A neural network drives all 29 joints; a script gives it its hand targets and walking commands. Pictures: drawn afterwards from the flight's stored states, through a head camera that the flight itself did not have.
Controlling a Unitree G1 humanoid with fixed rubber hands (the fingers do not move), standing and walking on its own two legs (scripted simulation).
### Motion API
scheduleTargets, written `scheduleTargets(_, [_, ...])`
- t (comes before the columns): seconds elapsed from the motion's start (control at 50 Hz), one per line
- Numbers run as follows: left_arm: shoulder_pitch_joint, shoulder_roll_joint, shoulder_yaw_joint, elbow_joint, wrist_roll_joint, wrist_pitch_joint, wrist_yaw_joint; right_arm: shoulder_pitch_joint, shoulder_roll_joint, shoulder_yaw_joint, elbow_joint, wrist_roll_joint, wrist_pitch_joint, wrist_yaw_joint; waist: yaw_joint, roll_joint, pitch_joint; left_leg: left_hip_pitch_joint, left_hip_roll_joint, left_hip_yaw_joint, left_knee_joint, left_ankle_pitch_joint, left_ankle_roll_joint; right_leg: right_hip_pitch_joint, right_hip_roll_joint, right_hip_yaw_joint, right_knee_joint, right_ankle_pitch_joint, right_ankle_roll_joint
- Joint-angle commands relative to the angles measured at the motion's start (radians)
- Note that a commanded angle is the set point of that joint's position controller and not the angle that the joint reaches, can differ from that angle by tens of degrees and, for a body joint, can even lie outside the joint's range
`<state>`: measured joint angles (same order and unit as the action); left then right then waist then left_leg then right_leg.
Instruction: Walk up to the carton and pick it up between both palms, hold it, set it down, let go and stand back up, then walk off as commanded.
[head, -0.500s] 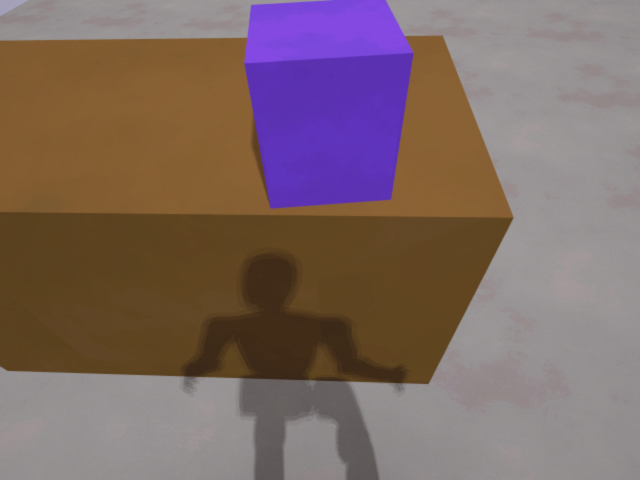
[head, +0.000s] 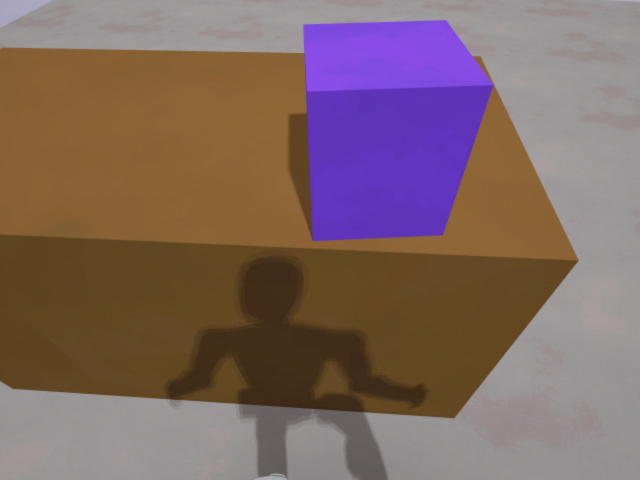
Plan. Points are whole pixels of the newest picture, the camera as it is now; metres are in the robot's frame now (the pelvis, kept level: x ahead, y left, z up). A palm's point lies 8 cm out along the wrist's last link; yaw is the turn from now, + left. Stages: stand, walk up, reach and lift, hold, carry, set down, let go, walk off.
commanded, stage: walk up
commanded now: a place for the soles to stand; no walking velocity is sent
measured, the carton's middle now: (376, 135) +0.58 -0.06 +0.14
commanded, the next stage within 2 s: stand in 1.86 s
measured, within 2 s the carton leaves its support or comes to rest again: neither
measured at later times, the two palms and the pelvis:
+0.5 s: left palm (116, 475) +0.16 +0.27 -0.06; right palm (622, 475) +0.17 -0.36 -0.10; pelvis +0.10 -0.05 +0.02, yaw +0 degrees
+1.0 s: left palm (130, 451) +0.19 +0.28 -0.09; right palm (607, 442) +0.21 -0.35 -0.08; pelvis +0.13 -0.03 +0.02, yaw +0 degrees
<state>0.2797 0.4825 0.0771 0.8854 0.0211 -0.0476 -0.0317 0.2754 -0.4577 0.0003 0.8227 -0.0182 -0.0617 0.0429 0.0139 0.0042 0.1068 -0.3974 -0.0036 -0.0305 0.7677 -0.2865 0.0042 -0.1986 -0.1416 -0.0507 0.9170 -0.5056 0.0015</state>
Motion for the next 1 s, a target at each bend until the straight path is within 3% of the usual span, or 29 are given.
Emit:
scheduleTargets(0.0, [-0.016, 0.200, 0.014, -0.102, -0.047, -0.001, 0.020, 0.154, -0.418, -0.162, -0.018, 0.028, -0.020, -0.036, -0.059, 0.097, -0.199, 0.361, 0.359, -0.821, -0.538, -0.361, 0.246, -0.464, 0.108, 0.188, 0.396, -0.015, -0.048])
scheduleTargets(0.02, [-0.078, 0.194, 0.015, -0.092, -0.049, 0.005, 0.015, 0.079, -0.345, -0.141, -0.034, 0.019, -0.019, -0.042, -0.048, 0.038, -0.027, 0.216, 0.305, -0.633, -0.520, -0.372, 0.237, -0.484, 0.064, 0.167, 0.331, 0.057, -0.046])
scheduleTargets(0.04, [-0.025, 0.181, 0.017, -0.082, -0.045, 0.004, 0.008, 0.044, -0.312, -0.129, -0.045, 0.017, -0.027, -0.038, -0.022, 0.143, -0.027, 0.208, 0.244, -0.530, -0.485, -0.266, 0.209, -0.437, 0.052, 0.162, 0.261, 0.108, -0.037])
scheduleTargets(0.06, [-0.004, 0.172, 0.021, -0.084, -0.040, -0.001, 0.006, 0.079, -0.249, -0.114, -0.059, 0.013, -0.031, -0.040, -0.015, 0.093, 0.022, 0.198, 0.216, -0.427, -0.475, -0.082, 0.173, -0.456, 0.058, 0.138, 0.183, 0.141, -0.033])
scheduleTargets(0.1, [0.006, 0.165, 0.027, -0.085, -0.032, 0.008, 0.000, 0.134, -0.270, -0.119, -0.036, 0.014, -0.043, -0.042, -0.033, 0.161, -0.036, 0.192, 0.220, -0.382, -0.447, -0.039, 0.220, -0.396, 0.030, 0.115, 0.117, 0.120, -0.010])
scheduleTargets(0.14, [-0.053, 0.161, 0.032, -0.101, -0.020, 0.005, -0.008, 0.175, -0.241, -0.110, -0.049, 0.020, -0.046, -0.041, -0.060, 0.101, -0.048, 0.257, 0.249, -0.407, -0.449, -0.080, 0.239, -0.454, 0.037, 0.116, 0.054, 0.132, -0.022])
scheduleTargets(0.16, [-0.073, 0.156, 0.021, -0.109, -0.018, 0.007, -0.013, 0.165, -0.262, -0.121, -0.056, 0.017, -0.047, -0.041, -0.066, 0.160, -0.052, 0.216, 0.238, -0.335, -0.439, -0.035, 0.234, -0.440, 0.026, 0.086, 0.005, 0.163, -0.014])
scheduleTargets(0.24, [-0.011, 0.133, 0.021, -0.049, -0.024, -0.002, -0.002, 0.086, -0.244, -0.097, -0.055, 0.020, -0.034, -0.050, -0.019, 0.161, -0.113, 0.079, 0.204, -0.190, -0.321, 0.296, 0.207, -0.226, 0.063, 0.018, -0.110, 0.276, -0.019])
scheduleTargets(0.28, [0.039, 0.094, 0.010, -0.033, -0.028, -0.015, 0.011, 0.033, -0.221, -0.090, -0.048, 0.017, -0.020, -0.055, 0.035, 0.226, -0.163, 0.083, 0.171, -0.096, -0.170, 0.460, 0.164, -0.100, 0.080, 0.006, -0.264, 0.365, -0.033])
scheduleTargets(0.32, [0.123, 0.125, 0.022, 0.006, -0.024, -0.023, 0.023, 0.061, -0.174, -0.071, -0.053, 0.028, -0.003, -0.062, 0.044, 0.101, -0.211, 0.088, 0.096, -0.043, 0.038, 0.317, 0.093, 0.040, 0.096, 0.019, -0.457, 0.467, -0.057])
scheduleTargets(0.34, [0.147, 0.184, 0.037, 0.014, -0.013, -0.034, 0.034, 0.098, -0.116, -0.057, -0.036, 0.040, -0.001, -0.058, 0.061, -0.101, -0.278, -0.009, 0.055, -0.015, 0.151, 0.161, 0.069, 0.201, 0.001, 0.112, -0.406, 0.536, -0.072])
scheduleTargets(0.36, [0.127, 0.231, 0.036, -0.017, -0.004, -0.028, 0.040, 0.148, -0.058, -0.037, -0.053, 0.037, 0.005, -0.057, 0.020, -0.256, -0.278, -0.167, -0.050, -0.015, 0.239, -0.222, 0.025, 0.251, -0.188, 0.429, -0.492, 0.393, -0.126])
scheduleTargets(0.38, [0.052, 0.244, 0.050, -0.051, -0.006, -0.020, 0.034, 0.157, -0.139, -0.059, -0.043, 0.026, 0.017, -0.074, 0.007, -0.253, -0.213, -0.199, -0.026, -0.011, 0.276, -0.355, 0.029, 0.148, -0.264, 0.530, -0.547, 0.195, -0.234])
scheduleTargets(0.4, [0.022, 0.254, 0.058, -0.060, -0.008, -0.012, 0.032, 0.130, -0.188, -0.067, -0.022, 0.022, 0.025, -0.076, 0.012, -0.169, -0.145, -0.173, -0.006, -0.038, 0.308, -0.397, 0.037, 0.015, -0.268, 0.565, -0.581, 0.040, -0.268])
scheduleTargets(0.44, [-0.061, 0.207, 0.029, -0.056, -0.008, -0.003, 0.030, 0.066, -0.173, -0.073, 0.015, 0.018, 0.027, -0.068, -0.013, -0.189, 0.019, -0.122, 0.027, -0.030, 0.242, -0.286, 0.032, -0.185, -0.170, 0.434, -0.657, -0.137, -0.201])
scheduleTargets(0.48, [-0.077, 0.186, 0.017, -0.060, -0.014, -0.007, 0.032, 0.110, -0.169, -0.077, 0.048, 0.013, 0.037, -0.050, -0.024, -0.181, 0.046, -0.040, 0.021, 0.012, 0.194, -0.167, 0.019, -0.242, -0.093, 0.337, -0.655, -0.086, -0.155])
scheduleTargets(0.52, [-0.123, 0.168, 0.008, -0.082, -0.008, -0.002, 0.028, 0.136, -0.128, -0.067, 0.042, 0.011, 0.032, -0.049, -0.038, -0.276, 0.026, 0.001, 0.005, 0.070, 0.104, -0.170, 0.009, -0.197, -0.032, 0.236, -0.575, 0.171, -0.173])
scheduleTargets(0.58, [-0.071, 0.193, 0.028, -0.066, -0.012, 0.009, 0.026, 0.088, -0.134, -0.068, 0.036, 0.016, 0.024, -0.054, 0.016, -0.259, -0.099, 0.036, 0.015, 0.079, -0.034, -0.177, -0.005, -0.034, -0.065, 0.219, -0.511, 0.270, -0.184])
scheduleTargets(0.6, [-0.059, 0.177, 0.013, -0.074, -0.015, 0.019, 0.029, 0.070, -0.132, -0.066, 0.037, 0.008, 0.010, -0.058, 0.007, -0.169, -0.109, 0.053, -0.014, 0.111, -0.157, -0.151, 0.002, -0.020, -0.057, 0.193, -0.431, 0.379, -0.194])
scheduleTargets(0.64, [-0.088, 0.155, 0.009, -0.094, -0.029, 0.031, 0.022, 0.151, -0.117, -0.068, 0.059, 0.009, -0.005, -0.067, -0.025, -0.126, -0.214, 0.214, -0.026, 0.099, -0.289, 0.002, 0.024, -0.062, -0.062, 0.138, -0.306, 0.369, -0.148])
scheduleTargets(0.68, [-0.102, 0.094, -0.010, -0.081, -0.044, 0.033, 0.024, 0.090, -0.191, -0.076, 0.039, -0.009, -0.018, -0.083, -0.013, 0.030, -0.194, 0.231, 0.184, -0.264, -0.340, 0.091, 0.092, -0.203, 0.041, 0.086, -0.185, 0.277, -0.049])
scheduleTargets(0.72, [-0.097, 0.105, 0.000, -0.039, -0.032, 0.040, 0.024, -0.076, -0.243, -0.075, 0.002, -0.001, -0.010, -0.073, 0.039, 0.084, -0.134, 0.027, 0.277, -0.370, -0.365, -0.050, 0.184, -0.119, 0.094, 0.079, -0.226, 0.045, -0.029])
scheduleTargets(0.74, [-0.062, 0.105, 0.004, -0.028, -0.025, 0.042, 0.024, -0.128, -0.234, -0.072, -0.009, 0.004, -0.005, -0.070, 0.060, 0.061, -0.093, -0.081, 0.251, -0.290, -0.336, -0.055, 0.178, -0.008, 0.099, 0.076, -0.271, 0.086, -0.043])
scheduleTargets(0.76, [-0.033, 0.105, 0.003, -0.014, -0.023, 0.032, 0.023, -0.132, -0.202, -0.059, 0.013, 0.008, 0.001, -0.067, 0.068, 0.080, -0.093, -0.095, 0.182, -0.173, -0.293, -0.107, 0.114, 0.045, 0.068, 0.072, -0.361, 0.123, -0.050])
scheduleTargets(0.78, [-0.049, 0.129, 0.000, -0.021, -0.019, 0.019, 0.021, -0.086, -0.161, -0.043, 0.029, 0.013, 0.002, -0.062, 0.045, 0.005, -0.089, -0.105, 0.122, -0.120, -0.234, -0.050, 0.068, 0.046, 0.006, 0.185, -0.435, 0.162, -0.068])
scheduleTargets(0.8, [-0.082, 0.159, 0.000, -0.021, -0.019, 0.017, 0.023, -0.062, -0.155, -0.045, 0.021, 0.018, 0.001, -0.064, 0.014, 0.024, -0.141, -0.027, 0.062, -0.049, -0.202, -0.021, 0.043, 0.012, -0.041, 0.222, -0.460, 0.201, -0.093])
scheduleTargets(0.86, [-0.138, 0.165, -0.009, -0.022, -0.019, 0.012, 0.025, -0.007, -0.138, -0.047, 0.057, 0.016, 0.002, -0.060, -0.034, 0.017, -0.155, 0.124, 0.070, -0.044, -0.205, 0.014, 0.052, -0.116, -0.047, 0.212, -0.472, 0.156, -0.088])
scheduleTargets(0.9, [-0.138, 0.138, -0.007, -0.020, -0.018, 0.019, 0.020, -0.029, -0.175, -0.049, 0.060, 0.012, 0.000, -0.058, -0.007, 0.025, -0.132, 0.081, 0.117, -0.107, -0.262, 0.021, 0.065, -0.092, 0.015, 0.140, -0.413, 0.189, -0.064])
scheduleTargets(0.98, [-0.113, 0.132, -0.013, 0.000, -0.024, 0.021, 0.023, -0.095, -0.165, -0.044, 0.050, 0.025, -0.002, -0.059, 0.016, -0.002, -0.190, 0.073, 0.102, -0.091, -0.216, 0.109, 0.060, -0.022, 0.000, 0.134, -0.397, 0.347, -0.075])
